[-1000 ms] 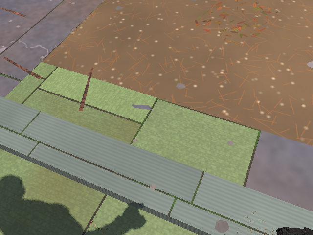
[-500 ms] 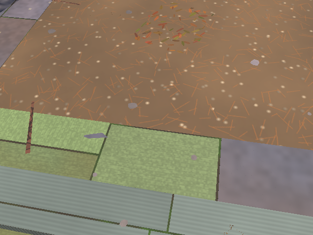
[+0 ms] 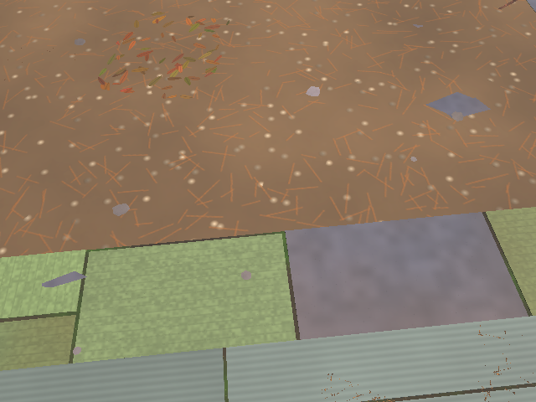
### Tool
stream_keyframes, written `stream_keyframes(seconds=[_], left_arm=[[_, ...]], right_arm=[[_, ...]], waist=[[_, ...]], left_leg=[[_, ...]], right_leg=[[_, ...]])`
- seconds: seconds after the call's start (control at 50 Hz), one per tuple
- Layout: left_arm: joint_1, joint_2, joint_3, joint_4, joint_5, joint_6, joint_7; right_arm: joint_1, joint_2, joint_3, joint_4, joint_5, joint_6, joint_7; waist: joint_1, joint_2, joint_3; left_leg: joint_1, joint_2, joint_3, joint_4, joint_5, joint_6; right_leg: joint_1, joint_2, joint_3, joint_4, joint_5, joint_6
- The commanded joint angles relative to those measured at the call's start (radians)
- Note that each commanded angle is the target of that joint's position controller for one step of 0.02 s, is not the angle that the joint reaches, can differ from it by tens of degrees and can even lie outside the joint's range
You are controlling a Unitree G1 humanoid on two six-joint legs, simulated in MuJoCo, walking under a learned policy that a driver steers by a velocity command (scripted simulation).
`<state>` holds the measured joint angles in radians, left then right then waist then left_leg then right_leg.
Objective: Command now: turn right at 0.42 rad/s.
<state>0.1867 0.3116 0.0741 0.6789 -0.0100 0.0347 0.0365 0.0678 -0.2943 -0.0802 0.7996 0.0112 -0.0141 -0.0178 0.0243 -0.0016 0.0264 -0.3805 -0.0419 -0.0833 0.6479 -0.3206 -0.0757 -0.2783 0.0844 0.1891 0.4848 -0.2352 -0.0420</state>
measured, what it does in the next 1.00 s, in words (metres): steps on the spot: left foot, then right foot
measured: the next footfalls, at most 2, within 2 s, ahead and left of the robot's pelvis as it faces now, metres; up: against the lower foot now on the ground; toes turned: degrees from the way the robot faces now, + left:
left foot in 0.06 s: +0.06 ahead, +0.13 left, +0.00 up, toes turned -5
right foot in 0.38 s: +0.02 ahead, -0.13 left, +0.00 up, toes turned +0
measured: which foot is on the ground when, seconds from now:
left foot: up 0.00-0.04, down 0.06-1.00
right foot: down 0.00-0.06, up 0.08-0.36, down 0.38-1.00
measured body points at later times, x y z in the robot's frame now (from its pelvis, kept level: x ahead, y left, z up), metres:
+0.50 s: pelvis +0.01 +0.00 +0.00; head +0.02 -0.01 +0.45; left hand +0.15 +0.26 -0.11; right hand +0.11 -0.27 -0.13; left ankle +0.02 +0.14 -0.74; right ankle -0.02 -0.13 -0.74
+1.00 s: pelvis +0.02 -0.01 -0.01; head +0.02 +0.00 +0.44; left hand +0.10 +0.26 -0.14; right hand +0.07 -0.29 -0.14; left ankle +0.01 +0.12 -0.73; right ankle -0.02 -0.13 -0.74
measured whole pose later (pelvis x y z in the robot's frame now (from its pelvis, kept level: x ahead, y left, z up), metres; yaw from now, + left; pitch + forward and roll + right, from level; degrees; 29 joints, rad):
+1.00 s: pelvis +0.02 -0.01 -0.01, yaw -3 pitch -1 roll +0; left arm 0.27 0.25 0.03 0.92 -0.01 -0.02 0.02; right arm 0.20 -0.28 -0.03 1.06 0.02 -0.02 -0.02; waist -0.01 0.00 0.01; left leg -0.26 0.01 -0.01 0.66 -0.41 0.01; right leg -0.15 0.02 0.04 0.50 -0.34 -0.03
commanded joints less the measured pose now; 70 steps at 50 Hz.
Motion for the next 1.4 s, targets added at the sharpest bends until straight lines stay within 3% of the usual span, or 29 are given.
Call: stream_keyframes(seconds=[0.02,0.04,0.06,0.08,0.1,0.12,0.14,0.18,0.26,0.32,0.36,0.38,0.4,0.44,0.56,0.84,0.88,0.94,1.0,1.06,1.08,1.1,1.12,1.14,1.16,1.22,1.28,1.36,1.4], left_arm=[[-0.043,0.148,0.035,-0.073,-0.010,-0.001,0.006],[-0.033,0.132,0.028,-0.071,-0.009,0.000,0.009],[0.008,0.089,0.014,-0.070,0.010,-0.002,0.009],[0.064,0.065,0.008,-0.075,0.015,-0.012,0.005],[0.037,0.137,0.027,-0.077,0.024,-0.019,0.007],[0.028,0.187,0.046,-0.061,0.010,-0.018,0.008],[0.030,0.176,0.049,-0.043,0.006,-0.011,0.010],[0.029,0.124,0.037,-0.029,0.008,0.004,0.011],[-0.027,0.037,-0.001,-0.035,0.007,-0.004,0.001],[-0.011,0.061,0.005,-0.010,-0.003,-0.006,-0.001],[0.013,0.079,0.008,0.012,0.009,-0.007,-0.001],[0.015,0.124,0.014,0.004,0.018,-0.005,0.005],[0.005,0.177,0.025,0.011,0.020,-0.002,0.006],[-0.015,0.073,0.001,0.018,0.029,-0.012,-0.017],[0.007,0.064,-0.011,0.063,0.026,-0.046,-0.019],[0.026,0.055,-0.027,0.161,0.019,-0.058,-0.017],[0.046,0.059,-0.025,0.183,0.016,-0.052,-0.012],[0.094,0.131,-0.002,0.197,0.002,-0.051,-0.007],[0.087,0.129,0.003,0.198,-0.006,-0.076,-0.006],[-0.022,0.097,-0.004,0.159,-0.018,-0.075,-0.010],[-0.042,0.044,-0.020,0.144,-0.006,-0.080,-0.013],[-0.059,-0.001,-0.030,0.104,0.000,-0.091,-0.009],[-0.039,0.045,-0.017,0.105,-0.024,-0.105,-0.006],[-0.009,0.063,-0.013,0.118,-0.041,-0.117,-0.014],[0.006,0.058,-0.013,0.135,-0.040,-0.126,-0.024],[-0.038,0.055,-0.001,0.131,-0.013,-0.134,-0.041],[-0.078,0.006,-0.012,0.115,-0.008,-0.122,-0.054],[-0.193,-0.038,-0.038,0.071,-0.009,-0.110,-0.061],[-0.314,-0.027,-0.041,0.026,-0.005,-0.123,-0.071]], right_arm=[[0.030,-0.097,-0.021,-0.049,0.000,-0.028,0.014],[0.048,-0.107,-0.024,-0.043,-0.008,-0.031,0.016],[0.060,-0.159,-0.031,-0.050,-0.027,-0.030,0.013],[0.034,-0.221,-0.040,-0.054,-0.042,-0.019,0.007],[0.054,-0.164,-0.026,-0.053,-0.048,-0.023,0.010],[0.039,-0.148,-0.020,-0.057,-0.039,-0.028,0.010],[0.008,-0.134,-0.016,-0.057,-0.027,-0.028,0.008],[-0.021,-0.100,0.001,-0.053,-0.011,-0.026,0.006],[0.001,-0.107,0.007,-0.024,-0.019,-0.008,0.000],[0.036,-0.138,0.005,-0.007,-0.011,0.002,0.003],[0.064,-0.118,0.017,0.009,0.000,-0.005,0.008],[0.083,-0.102,0.026,0.012,-0.016,-0.019,0.015],[0.119,-0.090,0.028,0.016,-0.030,-0.033,0.026],[0.038,-0.088,0.032,0.029,-0.029,-0.031,0.023],[0.054,-0.086,0.031,0.082,-0.021,-0.002,0.001],[0.071,-0.093,0.028,0.207,-0.015,0.007,-0.016],[0.085,-0.076,0.033,0.225,-0.011,0.010,-0.019],[0.034,-0.066,0.035,0.195,0.000,-0.011,-0.014],[0.038,-0.066,0.034,0.181,0.018,-0.056,0.010],[0.226,-0.063,0.023,0.268,0.013,-0.079,0.027],[0.327,-0.102,0.010,0.300,0.004,-0.078,0.027],[0.446,-0.216,-0.017,0.317,0.003,-0.080,0.034],[0.429,-0.199,-0.006,0.310,-0.012,-0.093,0.042],[0.355,-0.140,0.010,0.281,-0.006,-0.104,0.040],[0.319,-0.104,0.019,0.262,-0.001,-0.108,0.041],[0.315,-0.051,0.041,0.249,-0.008,-0.094,0.042],[0.374,-0.065,0.044,0.253,-0.015,-0.071,0.022],[0.410,-0.072,0.051,0.238,-0.024,-0.046,0.003],[0.523,-0.013,0.065,0.261,-0.006,-0.033,0.002]], waist=[[-0.034,-0.155,-0.138],[-0.041,-0.131,-0.135],[-0.018,-0.002,-0.163],[0.039,0.219,-0.121],[-0.006,0.218,-0.128],[-0.012,0.152,-0.103],[0.000,0.122,-0.090],[0.002,0.125,-0.068],[-0.030,0.176,-0.088],[-0.038,0.179,-0.098],[-0.022,0.142,-0.085],[-0.036,0.072,-0.113],[-0.083,-0.061,-0.120],[-0.036,-0.056,-0.084],[-0.041,-0.065,-0.012],[-0.040,-0.011,-0.016],[-0.034,-0.034,-0.023],[0.003,-0.164,0.075],[-0.014,-0.190,0.135],[-0.117,-0.104,0.076],[-0.146,0.021,0.028],[-0.167,0.280,-0.004],[-0.146,0.247,0.017],[-0.105,0.149,0.077],[-0.088,0.116,0.085],[-0.076,0.095,0.067],[-0.084,0.087,0.052],[-0.104,0.088,0.097],[-0.149,0.045,0.121]], left_leg=[[0.081,0.008,0.026,-0.215,0.127,0.031],[0.172,0.042,0.012,-0.310,0.264,0.054],[0.293,0.193,-0.125,-0.321,0.411,0.109],[0.350,0.348,-0.312,-0.307,0.671,0.255],[0.293,0.450,-0.414,-0.324,0.642,0.386],[0.273,0.411,-0.361,-0.328,0.573,0.383],[0.266,0.349,-0.286,-0.317,0.503,0.336],[0.244,0.288,-0.198,-0.313,0.481,0.295],[0.252,0.221,-0.093,-0.296,0.525,0.277],[0.266,0.234,-0.119,-0.269,0.526,0.278],[0.205,0.209,-0.111,-0.263,0.448,0.219],[0.139,0.189,-0.089,-0.248,0.360,0.163],[0.117,0.109,-0.007,-0.243,0.216,0.112],[0.188,0.070,0.043,-0.222,0.143,0.053],[0.201,0.076,0.036,-0.208,0.197,0.058],[0.224,0.078,0.035,-0.222,0.226,0.040],[0.204,0.040,0.078,-0.189,0.057,0.043],[0.005,0.004,0.135,0.003,-0.128,0.064],[-0.061,0.075,0.078,0.080,-0.148,0.125],[0.297,0.035,0.114,-0.200,0.042,0.153],[0.427,0.132,-0.043,-0.275,0.016,0.168],[0.541,0.331,-0.425,-0.432,-0.108,0.279],[0.527,0.433,-0.619,-0.484,-0.169,0.365],[0.508,0.421,-0.545,-0.473,-0.169,0.355],[0.512,0.370,-0.438,-0.471,-0.149,0.318],[0.493,0.283,-0.220,-0.488,0.168,0.250],[0.470,0.252,-0.096,-0.490,0.436,0.261],[0.402,0.253,-0.034,-0.510,0.481,0.261],[0.547,0.233,-0.041,-0.482,0.562,0.251]], right_leg=[[0.161,-0.232,0.259,-0.018,0.447,-0.135],[0.116,-0.198,0.243,0.004,0.348,-0.096],[0.022,-0.126,0.169,0.118,0.132,-0.045],[-0.166,0.041,0.023,0.258,-0.302,0.017],[-0.211,0.011,0.000,0.458,-0.445,0.068],[-0.224,-0.007,0.010,0.582,-0.404,0.086],[-0.235,-0.015,0.012,0.624,-0.346,0.102],[-0.215,-0.026,0.014,0.609,-0.269,0.129],[-0.067,-0.077,-0.120,0.284,-0.221,0.147],[0.041,-0.072,-0.159,0.040,-0.088,0.129],[0.179,-0.082,-0.140,-0.172,0.130,0.084],[0.280,-0.161,-0.061,-0.134,0.306,0.053],[0.271,-0.201,-0.033,-0.054,0.352,0.000],[0.145,-0.167,-0.045,-0.079,0.123,-0.015],[0.066,-0.143,-0.058,-0.090,0.120,0.017],[0.081,-0.121,-0.081,-0.095,0.153,0.011],[0.081,-0.112,-0.073,-0.131,-0.102,-0.004],[0.059,-0.253,0.154,-0.279,-0.553,-0.113],[0.052,-0.359,0.275,-0.321,-0.481,-0.178],[-0.089,-0.227,0.063,-0.179,-0.264,-0.095],[-0.172,-0.145,-0.056,0.034,-0.153,-0.045],[-0.356,-0.019,-0.195,0.336,-0.227,0.028],[-0.461,-0.032,-0.116,0.562,-0.371,0.030],[-0.531,-0.088,-0.067,0.664,-0.298,0.010],[-0.559,-0.125,-0.084,0.692,-0.198,-0.005],[-0.534,-0.182,-0.144,0.634,-0.005,0.005],[-0.522,-0.183,-0.202,0.568,0.061,0.051],[-0.511,-0.173,-0.241,0.446,0.135,0.071],[-0.620,-0.149,-0.296,0.419,0.036,0.054]])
